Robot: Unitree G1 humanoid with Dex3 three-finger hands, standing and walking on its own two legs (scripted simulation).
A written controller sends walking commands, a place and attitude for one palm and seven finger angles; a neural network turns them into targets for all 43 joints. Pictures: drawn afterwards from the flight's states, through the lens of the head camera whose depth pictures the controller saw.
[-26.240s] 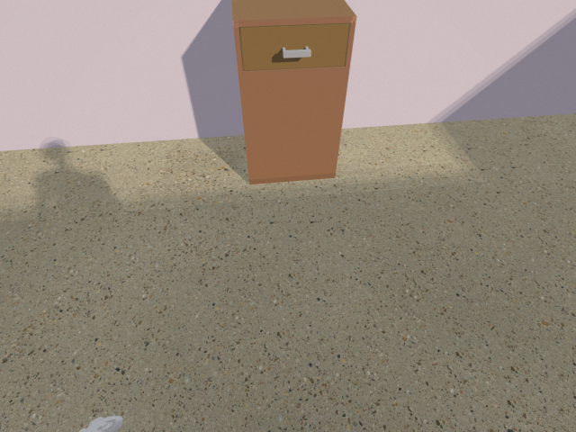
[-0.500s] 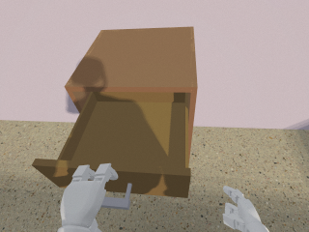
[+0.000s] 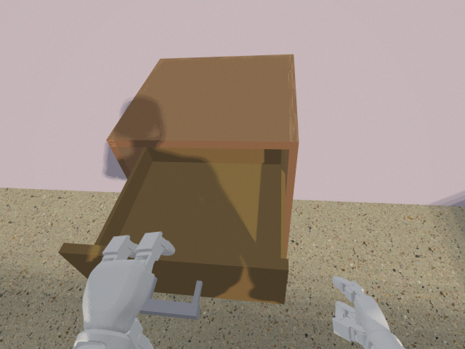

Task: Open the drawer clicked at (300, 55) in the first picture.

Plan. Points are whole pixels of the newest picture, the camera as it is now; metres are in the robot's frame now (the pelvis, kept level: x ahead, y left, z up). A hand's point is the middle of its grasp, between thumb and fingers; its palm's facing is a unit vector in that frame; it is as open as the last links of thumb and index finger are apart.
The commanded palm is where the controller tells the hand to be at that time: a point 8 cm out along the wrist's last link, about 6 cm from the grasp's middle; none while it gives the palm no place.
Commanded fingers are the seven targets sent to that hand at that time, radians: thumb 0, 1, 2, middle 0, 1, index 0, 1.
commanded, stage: lift the hand off the handle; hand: left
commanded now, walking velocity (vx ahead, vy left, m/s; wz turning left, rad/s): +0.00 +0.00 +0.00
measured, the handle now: (172, 296) +0.22 +0.16 -0.05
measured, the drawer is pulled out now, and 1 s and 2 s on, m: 0.29 0.29 0.29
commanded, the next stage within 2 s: draw the hand back to the body in 0.46 s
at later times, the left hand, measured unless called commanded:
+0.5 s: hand (135, 283) +0.18 +0.17 +0.09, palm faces +0.12 -0.25 -0.96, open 13.8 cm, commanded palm +0.14 +0.17 +0.15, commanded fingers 0.00 -0.50 0.30 -0.30 -1.20 -0.30 -1.20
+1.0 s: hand (98, 285) +0.17 +0.21 +0.11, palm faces +0.09 -0.17 -0.98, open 13.8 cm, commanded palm +0.14 +0.21 +0.17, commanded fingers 0.00 -0.50 0.30 -0.30 -1.20 -0.30 -1.20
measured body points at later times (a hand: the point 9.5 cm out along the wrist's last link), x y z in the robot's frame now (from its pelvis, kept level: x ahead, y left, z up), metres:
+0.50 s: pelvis +0.00 +0.01 +0.01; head +0.01 -0.04 +0.45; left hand +0.17 +0.18 +0.15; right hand +0.24 -0.17 -0.08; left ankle -0.02 +0.11 -0.71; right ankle +0.00 -0.09 -0.71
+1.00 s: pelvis +0.00 +0.01 +0.01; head +0.00 -0.03 +0.46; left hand +0.16 +0.22 +0.16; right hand +0.23 -0.18 -0.07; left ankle -0.02 +0.11 -0.71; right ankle +0.00 -0.09 -0.71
